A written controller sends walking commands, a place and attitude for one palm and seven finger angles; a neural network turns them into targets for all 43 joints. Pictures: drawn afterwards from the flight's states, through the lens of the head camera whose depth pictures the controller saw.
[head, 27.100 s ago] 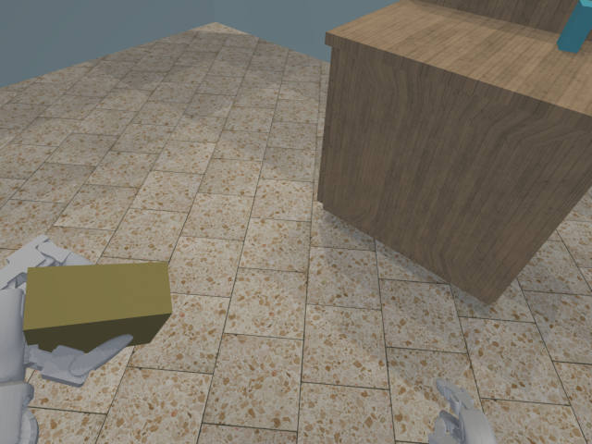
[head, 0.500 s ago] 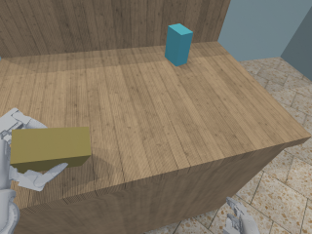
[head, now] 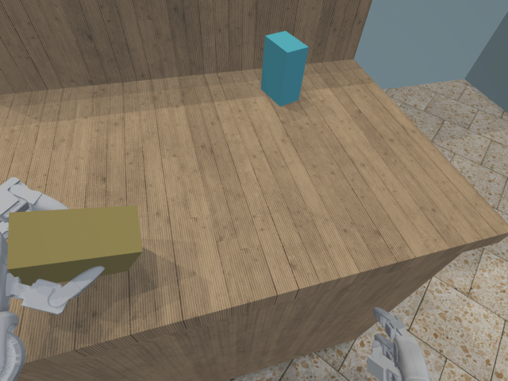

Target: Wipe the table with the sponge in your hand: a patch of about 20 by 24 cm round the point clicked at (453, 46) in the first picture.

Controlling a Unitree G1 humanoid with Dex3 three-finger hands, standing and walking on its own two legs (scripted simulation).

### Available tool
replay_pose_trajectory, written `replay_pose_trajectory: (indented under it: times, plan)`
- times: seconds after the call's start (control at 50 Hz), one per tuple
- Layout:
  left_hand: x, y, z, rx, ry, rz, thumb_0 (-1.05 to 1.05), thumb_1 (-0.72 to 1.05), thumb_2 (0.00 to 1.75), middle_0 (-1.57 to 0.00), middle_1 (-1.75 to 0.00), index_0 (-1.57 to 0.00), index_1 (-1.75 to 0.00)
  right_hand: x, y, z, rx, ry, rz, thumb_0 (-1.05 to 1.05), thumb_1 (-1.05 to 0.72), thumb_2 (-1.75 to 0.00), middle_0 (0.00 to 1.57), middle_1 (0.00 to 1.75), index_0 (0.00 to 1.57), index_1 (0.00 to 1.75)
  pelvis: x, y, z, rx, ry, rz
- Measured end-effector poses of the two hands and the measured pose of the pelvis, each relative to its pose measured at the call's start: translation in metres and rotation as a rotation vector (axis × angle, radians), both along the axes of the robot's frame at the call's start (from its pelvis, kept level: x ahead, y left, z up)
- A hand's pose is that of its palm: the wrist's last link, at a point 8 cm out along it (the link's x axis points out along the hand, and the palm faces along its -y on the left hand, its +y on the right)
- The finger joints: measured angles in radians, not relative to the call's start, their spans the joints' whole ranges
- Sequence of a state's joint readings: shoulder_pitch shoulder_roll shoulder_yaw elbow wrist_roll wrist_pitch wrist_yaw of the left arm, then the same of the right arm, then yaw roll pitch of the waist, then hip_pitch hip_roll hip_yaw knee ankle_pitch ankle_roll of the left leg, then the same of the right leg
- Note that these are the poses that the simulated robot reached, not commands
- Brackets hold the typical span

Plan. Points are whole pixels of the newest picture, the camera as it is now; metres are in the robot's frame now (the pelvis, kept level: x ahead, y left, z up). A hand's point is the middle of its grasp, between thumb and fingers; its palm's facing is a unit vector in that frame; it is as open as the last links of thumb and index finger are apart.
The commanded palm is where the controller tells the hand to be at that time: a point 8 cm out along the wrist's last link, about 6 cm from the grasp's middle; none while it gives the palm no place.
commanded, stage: look again from close up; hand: left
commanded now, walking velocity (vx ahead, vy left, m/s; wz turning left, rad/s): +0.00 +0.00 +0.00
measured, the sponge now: (97, 245) +0.23 +0.22 +0.14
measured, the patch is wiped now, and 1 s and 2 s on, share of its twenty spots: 0.10 0.10 0.10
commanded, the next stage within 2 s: shuffle to correct the standing spot in 0.40 s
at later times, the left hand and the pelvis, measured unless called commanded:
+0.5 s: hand (56, 243) +0.22 +0.25 +0.16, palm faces +0.42 -0.83 -0.37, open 9.8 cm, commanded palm +0.16 +0.28 +0.17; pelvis +0.00 +0.00 +0.00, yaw +0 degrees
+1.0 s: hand (114, 247) +0.22 +0.19 +0.17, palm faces +0.39 -0.84 -0.38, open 9.8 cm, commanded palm +0.16 +0.22 +0.17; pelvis -0.01 -0.05 +0.00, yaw -3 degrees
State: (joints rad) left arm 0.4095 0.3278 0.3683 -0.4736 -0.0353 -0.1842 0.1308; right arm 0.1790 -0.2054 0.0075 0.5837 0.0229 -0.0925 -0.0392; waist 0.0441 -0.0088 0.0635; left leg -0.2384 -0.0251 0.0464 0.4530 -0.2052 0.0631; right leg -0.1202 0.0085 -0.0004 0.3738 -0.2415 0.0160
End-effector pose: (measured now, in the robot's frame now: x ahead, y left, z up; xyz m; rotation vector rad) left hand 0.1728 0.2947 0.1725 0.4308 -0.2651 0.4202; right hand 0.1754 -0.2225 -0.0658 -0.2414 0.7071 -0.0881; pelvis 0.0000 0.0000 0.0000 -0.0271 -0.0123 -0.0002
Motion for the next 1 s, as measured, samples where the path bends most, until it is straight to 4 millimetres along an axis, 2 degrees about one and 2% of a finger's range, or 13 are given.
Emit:
replay_pose_trajectory:
  times: [0.48,0.66,0.76,0.84,0.92,1.0]
  plan:
    - [0.005,-0.002,0.002,0.010,0.020,-0.026,-0.01,-0.47,1.05,-0.77,-1.36,-0.75,-1.39,-0.008,0.006,-0.005,0.014,0.029,-0.028,0.01,-0.90,-0.90,0.20,0.30,0.20,0.30,0.001,0.003,0.001,0.005,0.004,0.001]
    - [0.007,-0.004,0.003,0.023,0.031,-0.019,-0.01,-0.47,1.05,-0.77,-1.36,-0.75,-1.39,-0.008,0.002,-0.005,0.028,0.031,-0.036,0.01,-0.90,-0.90,0.20,0.30,0.20,0.30,-0.001,-0.003,0.001,0.014,0.008,-0.022]
    - [0.007,-0.015,0.006,0.035,0.018,0.001,-0.02,-0.47,1.05,-0.77,-1.36,-0.75,-1.39,-0.008,-0.007,-0.008,0.052,0.018,-0.029,0.01,-0.90,-0.90,0.20,0.30,0.20,0.30,-0.006,-0.015,-0.002,0.026,0.000,-0.042]
    - [0.007,-0.035,0.009,0.033,0.016,-0.014,-0.01,-0.47,1.05,-0.77,-1.37,-0.75,-1.39,-0.012,-0.020,-0.011,0.073,0.012,-0.026,0.01,-0.90,-0.90,0.20,0.30,0.20,0.30,-0.009,-0.028,-0.002,0.011,-0.007,-0.037]
    - [0.006,-0.057,0.009,0.024,0.027,-0.042,-0.01,-0.47,1.05,-0.76,-1.37,-0.74,-1.40,-0.018,-0.038,-0.013,0.080,0.017,-0.052,0.01,-0.90,-0.90,0.20,0.30,0.21,0.30,-0.010,-0.041,-0.003,-0.002,0.003,-0.043]
    - [0.006,-0.067,0.008,0.028,0.029,-0.049,-0.01,-0.46,1.05,-0.76,-1.37,-0.74,-1.40,-0.027,-0.062,-0.014,0.056,0.032,-0.092,0.01,-0.90,-0.90,0.20,0.30,0.20,0.30,-0.010,-0.053,-0.005,-0.002,0.013,-0.047]
